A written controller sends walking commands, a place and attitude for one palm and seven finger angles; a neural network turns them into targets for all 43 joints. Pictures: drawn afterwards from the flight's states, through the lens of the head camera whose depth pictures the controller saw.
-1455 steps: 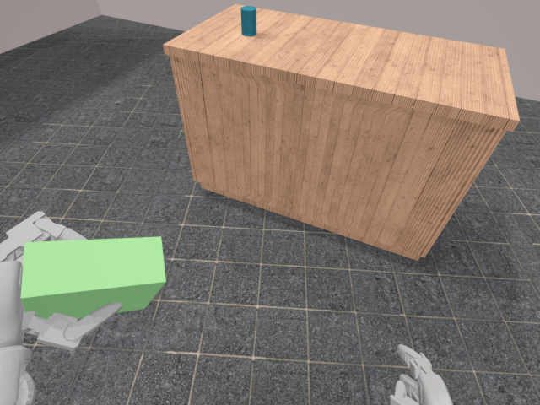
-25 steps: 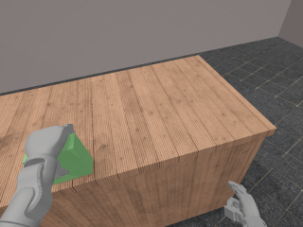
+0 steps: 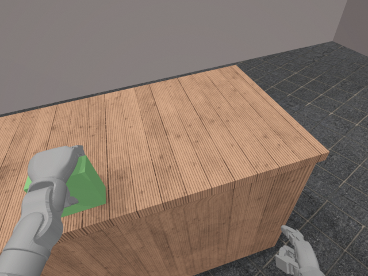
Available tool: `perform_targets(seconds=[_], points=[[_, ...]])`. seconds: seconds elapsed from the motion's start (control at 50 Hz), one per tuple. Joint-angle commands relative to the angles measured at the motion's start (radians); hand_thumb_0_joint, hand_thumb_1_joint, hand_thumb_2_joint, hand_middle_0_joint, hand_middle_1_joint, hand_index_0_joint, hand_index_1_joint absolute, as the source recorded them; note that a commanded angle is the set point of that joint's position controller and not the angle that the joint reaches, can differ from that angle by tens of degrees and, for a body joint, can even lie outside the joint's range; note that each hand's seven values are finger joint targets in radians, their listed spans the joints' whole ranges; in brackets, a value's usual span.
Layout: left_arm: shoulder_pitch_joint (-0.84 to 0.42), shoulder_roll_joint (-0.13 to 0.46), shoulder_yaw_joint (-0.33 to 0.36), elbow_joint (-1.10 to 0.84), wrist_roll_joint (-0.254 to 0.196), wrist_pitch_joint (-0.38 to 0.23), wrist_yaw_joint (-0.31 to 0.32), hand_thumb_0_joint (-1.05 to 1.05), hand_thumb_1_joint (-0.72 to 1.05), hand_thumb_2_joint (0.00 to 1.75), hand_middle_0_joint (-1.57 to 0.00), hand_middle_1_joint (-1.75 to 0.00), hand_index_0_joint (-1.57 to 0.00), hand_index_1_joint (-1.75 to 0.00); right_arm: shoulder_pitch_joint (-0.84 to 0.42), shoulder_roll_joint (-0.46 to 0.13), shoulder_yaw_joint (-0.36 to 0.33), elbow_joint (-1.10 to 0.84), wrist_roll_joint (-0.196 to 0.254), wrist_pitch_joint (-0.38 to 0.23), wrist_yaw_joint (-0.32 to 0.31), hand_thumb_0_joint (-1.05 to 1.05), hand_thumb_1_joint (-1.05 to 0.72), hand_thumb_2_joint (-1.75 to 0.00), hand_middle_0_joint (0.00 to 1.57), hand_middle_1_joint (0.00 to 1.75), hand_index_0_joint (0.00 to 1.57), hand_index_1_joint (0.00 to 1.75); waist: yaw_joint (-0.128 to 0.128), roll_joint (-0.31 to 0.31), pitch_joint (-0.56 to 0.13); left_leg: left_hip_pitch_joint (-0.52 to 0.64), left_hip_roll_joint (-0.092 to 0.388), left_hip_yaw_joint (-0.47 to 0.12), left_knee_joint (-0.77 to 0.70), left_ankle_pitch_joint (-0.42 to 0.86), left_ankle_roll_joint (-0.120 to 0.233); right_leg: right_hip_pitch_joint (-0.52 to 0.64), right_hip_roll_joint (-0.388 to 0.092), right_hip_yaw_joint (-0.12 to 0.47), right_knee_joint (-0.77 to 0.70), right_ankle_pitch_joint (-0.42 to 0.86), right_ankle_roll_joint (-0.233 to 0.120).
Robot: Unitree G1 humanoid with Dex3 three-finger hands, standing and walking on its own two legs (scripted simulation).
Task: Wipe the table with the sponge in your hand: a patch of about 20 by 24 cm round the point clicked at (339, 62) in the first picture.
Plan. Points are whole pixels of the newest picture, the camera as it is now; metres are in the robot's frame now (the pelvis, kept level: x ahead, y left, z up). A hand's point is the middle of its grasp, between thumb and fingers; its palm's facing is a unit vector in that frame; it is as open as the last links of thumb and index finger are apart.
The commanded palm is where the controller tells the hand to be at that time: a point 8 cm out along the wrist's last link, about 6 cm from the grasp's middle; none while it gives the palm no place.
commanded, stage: wipe forward along the first lane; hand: left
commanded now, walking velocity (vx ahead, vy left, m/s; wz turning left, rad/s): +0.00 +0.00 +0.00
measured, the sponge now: (73, 193) +0.26 +0.31 +0.05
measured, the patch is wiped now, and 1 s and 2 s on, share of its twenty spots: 0.05 0.30 0.40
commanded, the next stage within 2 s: slide across to the middle lane in 1.38 s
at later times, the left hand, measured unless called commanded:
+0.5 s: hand (69, 162) +0.32 +0.33 +0.09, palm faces -0.07 +0.00 -1.00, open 9.7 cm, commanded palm +0.30 +0.33 +0.13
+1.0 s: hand (70, 148) +0.36 +0.35 +0.09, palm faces -0.10 +0.01 -1.00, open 9.7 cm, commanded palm +0.35 +0.35 +0.13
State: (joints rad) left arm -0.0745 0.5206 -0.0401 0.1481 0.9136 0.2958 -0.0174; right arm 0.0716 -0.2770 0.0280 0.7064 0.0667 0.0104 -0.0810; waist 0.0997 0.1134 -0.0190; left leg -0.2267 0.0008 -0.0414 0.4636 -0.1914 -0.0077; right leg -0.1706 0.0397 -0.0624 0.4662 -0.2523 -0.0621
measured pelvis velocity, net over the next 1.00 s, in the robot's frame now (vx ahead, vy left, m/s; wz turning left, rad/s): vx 0.00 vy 0.01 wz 0.00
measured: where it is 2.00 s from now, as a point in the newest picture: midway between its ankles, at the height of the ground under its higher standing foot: outside the picture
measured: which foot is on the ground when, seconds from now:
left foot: down 0.00-1.00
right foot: down 0.00-1.00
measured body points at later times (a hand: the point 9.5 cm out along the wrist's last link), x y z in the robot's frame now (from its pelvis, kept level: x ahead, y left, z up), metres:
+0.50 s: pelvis +0.00 +0.00 +0.00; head +0.00 -0.04 +0.44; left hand +0.32 +0.33 +0.15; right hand +0.17 -0.25 -0.12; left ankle +0.04 +0.13 -0.74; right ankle +0.00 -0.08 -0.74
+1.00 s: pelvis +0.00 +0.01 -0.01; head +0.01 -0.02 +0.44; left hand +0.36 +0.35 +0.15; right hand +0.14 -0.25 -0.13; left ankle +0.04 +0.13 -0.74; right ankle +0.00 -0.08 -0.74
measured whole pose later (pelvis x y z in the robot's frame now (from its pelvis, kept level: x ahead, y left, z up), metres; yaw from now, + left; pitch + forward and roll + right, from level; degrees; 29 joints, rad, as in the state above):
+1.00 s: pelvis +0.00 +0.01 -0.01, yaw +0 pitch +4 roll -1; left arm -0.51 0.60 0.01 0.72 0.98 0.14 0.01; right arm 0.20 -0.29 0.00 0.71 0.09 0.07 -0.08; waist 0.03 0.09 -0.07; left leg -0.42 0.00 -0.04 0.56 -0.22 0.01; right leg -0.35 0.04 -0.06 0.53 -0.26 -0.05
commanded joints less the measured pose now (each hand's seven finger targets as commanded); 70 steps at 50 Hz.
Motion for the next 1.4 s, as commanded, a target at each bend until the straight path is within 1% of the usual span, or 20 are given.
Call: perform_targets(seconds=[0.0, 0.18, 0.24, 0.28, 0.34, 0.38, 0.42, 0.48, 0.52, 0.58, 0.64, 0.68, 0.74, 0.88, 1.02, 1.08, 1.22, 1.24, 1.28, 1.38], points=[[-0.317, 0.229, 0.117, -0.066, 0.009, -0.024, 0.023, 0.0, 0.1, 1.3, -1.2, -1.6, -1.2, -1.6, -0.157, -0.102, -0.036, -0.161, -0.001, -0.056, -0.017, 0.0, -0.9, -0.9, 0.2, 0.3, 0.2, 0.3, -0.018, -0.102, -0.145, 0.056, -0.06, 0.018, -0.023, 0.06, 0.061, -0.03, -0.013, 0.088, -0.115, 0.091, 0.009], [-0.345, 0.27, 0.147, 0.051, 0.019, -0.06, 0.021, 0.0, 0.1, 1.3, -1.2, -1.6, -1.2, -1.6, -0.109, -0.122, -0.051, -0.153, 0.004, -0.038, -0.011, 0.0, -0.9, -0.9, 0.2, 0.3, 0.2, 0.3, -0.024, -0.11, -0.158, 0.013, -0.06, 0.018, -0.001, 0.059, 0.062, -0.047, -0.011, 0.101, -0.095, 0.131, 0.008], [-0.339, 0.275, 0.151, 0.142, 0.017, -0.065, 0.023, 0.0, 0.1, 1.3, -1.2, -1.6, -1.2, -1.6, -0.079, -0.129, -0.057, -0.14, 0.004, -0.028, -0.014, 0.0, -0.9, -0.9, 0.2, 0.3, 0.2, 0.3, -0.033, -0.167, -0.135, -0.026, -0.062, 0.026, 0.013, 0.044, 0.066, -0.054, -0.013, 0.097, -0.093, 0.131, 0.019], [-0.41, 0.297, 0.15, 0.139, 0.028, -0.071, 0.02, 0.0, 0.1, 1.3, -1.2, -1.6, -1.2, -1.6, -0.086, -0.131, -0.054, -0.142, 0.009, -0.024, -0.014, 0.0, -0.9, -0.9, 0.2, 0.3, 0.2, 0.3, -0.038, -0.123, -0.135, -0.028, -0.061, 0.019, 0.005, 0.028, 0.064, -0.077, -0.011, 0.102, -0.094, 0.096, 0.013], [-0.438, 0.254, 0.105, 0.212, 0.038, -0.076, 0.022, 0.0, 0.1, 1.3, -1.2, -1.6, -1.2, -1.6, -0.055, -0.132, -0.058, -0.133, 0.012, -0.02, -0.014, 0.0, -0.9, -0.9, 0.2, 0.3, 0.2, 0.3, -0.049, -0.116, -0.129, -0.039, -0.059, 0.02, 0.007, -0.001, 0.065, -0.108, -0.009, 0.082, -0.094, 0.045, 0.014], [-0.457, 0.287, 0.132, 0.221, 0.039, -0.087, 0.023, 0.0, 0.1, 1.3, -1.2, -1.6, -1.2, -1.6, -0.047, -0.135, -0.061, -0.139, 0.013, -0.02, -0.012, 0.0, -0.9, -0.9, 0.2, 0.3, 0.2, 0.3, -0.046, -0.132, -0.172, -0.043, -0.058, 0.013, 0.014, 0.014, 0.068, -0.088, -0.009, 0.092, -0.085, 0.074, 0.011], [-0.435, 0.259, 0.114, 0.256, 0.04, -0.093, 0.024, 0.0, 0.1, 1.3, -1.2, -1.6, -1.2, -1.6, -0.029, -0.138, -0.065, -0.135, 0.012, -0.014, -0.009, 0.0, -0.9, -0.9, 0.2, 0.3, 0.2, 0.3, -0.05, -0.158, -0.179, -0.055, -0.06, 0.021, 0.027, 0.023, 0.07, -0.083, -0.011, 0.083, -0.076, 0.103, 0.018], [-0.464, 0.263, 0.116, 0.241, 0.036, -0.107, 0.027, 0.0, 0.1, 1.3, -1.2, -1.6, -1.2, -1.6, -0.034, -0.138, -0.064, -0.146, 0.014, -0.007, -0.004, 0.0, -0.9, -0.9, 0.2, 0.3, 0.2, 0.3, -0.049, -0.12, -0.188, -0.059, -0.058, 0.016, 0.028, 0.037, 0.068, -0.084, -0.01, 0.089, -0.068, 0.132, 0.01], [-0.448, 0.274, 0.13, 0.296, 0.035, -0.11, 0.037, 0.0, 0.1, 1.3, -1.2, -1.6, -1.2, -1.6, -0.008, -0.143, -0.069, -0.134, 0.014, -0.001, -0.005, 0.0, -0.9, -0.9, 0.2, 0.3, 0.2, 0.3, -0.054, -0.174, -0.171, -0.08, -0.056, 0.021, 0.032, 0.01, 0.071, -0.093, -0.01, 0.084, -0.071, 0.1, 0.019], [-0.487, 0.305, 0.148, 0.299, 0.043, -0.12, 0.04, 0.0, 0.1, 1.3, -1.2, -1.6, -1.2, -1.6, -0.018, -0.143, -0.067, -0.139, 0.016, 0.004, -0.005, 0.0, -0.9, -0.9, 0.2, 0.3, 0.2, 0.3, -0.051, -0.151, -0.168, -0.094, -0.055, 0.017, 0.027, 0.001, 0.07, -0.105, -0.008, 0.09, -0.069, 0.083, 0.015], [-0.539, 0.263, 0.096, 0.336, 0.059, -0.116, 0.049, 0.0, 0.1, 1.3, -1.2, -1.6, -1.2, -1.6, 0.004, -0.142, -0.07, -0.129, 0.018, 0.008, -0.005, 0.0, -0.9, -0.9, 0.2, 0.3, 0.2, 0.3, -0.069, -0.132, -0.158, -0.085, -0.054, 0.022, 0.028, -0.026, 0.071, -0.144, -0.008, 0.076, -0.074, 0.033, 0.018], [-0.581, 0.316, 0.133, 0.357, 0.061, -0.117, 0.051, 0.0, 0.1, 1.3, -1.2, -1.6, -1.2, -1.6, 0.003, -0.145, -0.067, -0.128, 0.02, 0.009, -0.007, 0.0, -0.9, -0.9, 0.2, 0.3, 0.2, 0.3, -0.065, -0.146, -0.164, -0.094, -0.053, 0.013, 0.024, -0.032, 0.071, -0.14, -0.005, 0.081, -0.076, 0.024, 0.013], [-0.629, 0.313, 0.11, 0.417, 0.07, -0.121, 0.051, 0.0, 0.1, 1.3, -1.2, -1.6, -1.2, -1.6, 0.025, -0.148, -0.067, -0.116, 0.02, 0.013, -0.011, 0.0, -0.9, -0.9, 0.2, 0.3, 0.2, 0.3, -0.079, -0.152, -0.161, -0.111, -0.055, 0.017, 0.028, -0.058, 0.072, -0.152, -0.008, 0.078, -0.077, -0.009, 0.019], [-0.713, 0.329, 0.106, 0.463, 0.089, -0.151, 0.042, 0.0, 0.1, 1.3, -1.2, -1.6, -1.2, -1.6, 0.044, -0.145, -0.065, -0.125, 0.022, 0.02, -0.006, 0.0, -0.9, -0.9, 0.2, 0.3, 0.2, 0.3, -0.083, -0.099, -0.195, -0.108, -0.05, 0.011, 0.03, -0.02, 0.072, -0.153, -0.006, 0.072, -0.066, 0.039, 0.009], [-0.79, 0.344, 0.097, 0.561, 0.104, -0.171, 0.055, 0.0, 0.1, 1.3, -1.2, -1.6, -1.2, -1.6, 0.096, -0.153, -0.072, -0.107, 0.022, 0.029, -0.005, 0.0, -0.9, -0.9, 0.2, 0.3, 0.2, 0.3, -0.101, -0.119, -0.204, -0.117, -0.047, 0.011, 0.038, -0.03, 0.075, -0.174, -0.005, 0.061, -0.06, 0.024, 0.014], [-0.815, 0.402, 0.138, 0.568, 0.115, -0.18, 0.054, 0.0, 0.1, 1.3, -1.2, -1.6, -1.2, -1.6, 0.099, -0.158, -0.073, -0.106, 0.019, 0.033, -0.005, 0.0, -0.9, -0.9, 0.2, 0.3, 0.2, 0.3, -0.091, -0.092, -0.252, -0.114, -0.044, 0.013, 0.042, 0.01, 0.075, -0.149, -0.007, 0.071, -0.055, 0.076, 0.007], [-0.805, 0.422, 0.149, 0.638, 0.131, -0.193, 0.053, 0.0, 0.1, 1.3, -1.2, -1.6, -1.2, -1.6, 0.144, -0.168, -0.081, -0.093, 0.016, 0.051, 0.005, 0.0, -0.9, -0.9, 0.2, 0.3, 0.2, 0.3, -0.099, -0.11, -0.27, -0.115, -0.038, 0.016, 0.055, 0.071, 0.077, -0.138, -0.003, 0.062, -0.041, 0.152, 0.008], [-0.807, 0.387, 0.12, 0.631, 0.129, -0.195, 0.051, 0.0, 0.1, 1.3, -1.2, -1.6, -1.2, -1.6, 0.143, -0.166, -0.081, -0.098, 0.017, 0.051, 0.007, 0.0, -0.9, -0.9, 0.2, 0.3, 0.2, 0.3, -0.103, -0.108, -0.275, -0.109, -0.038, 0.016, 0.052, 0.072, 0.076, -0.146, -0.003, 0.059, -0.042, 0.148, 0.009], [-0.822, 0.408, 0.142, 0.613, 0.129, -0.204, 0.051, 0.0, 0.1, 1.3, -1.2, -1.6, -1.2, -1.6, 0.137, -0.166, -0.08, -0.1, 0.016, 0.052, 0.009, 0.0, -0.9, -0.9, 0.2, 0.3, 0.2, 0.3, -0.095, -0.064, -0.279, -0.092, -0.032, 0.009, 0.048, 0.102, 0.074, -0.155, -0.001, 0.059, -0.04, 0.163, -0.001], [-0.853, 0.41, 0.146, 0.633, 0.123, -0.208, 0.061, 0.0, 0.1, 1.3, -1.2, -1.6, -1.2, -1.6, 0.15, -0.17, -0.083, -0.093, 0.019, 0.057, 0.013, 0.0, -0.9, -0.9, 0.2, 0.3, 0.2, 0.3, -0.104, -0.095, -0.276, -0.09, -0.026, 0.004, 0.046, 0.112, 0.075, -0.172, 0.001, 0.053, -0.04, 0.163, 0.001]])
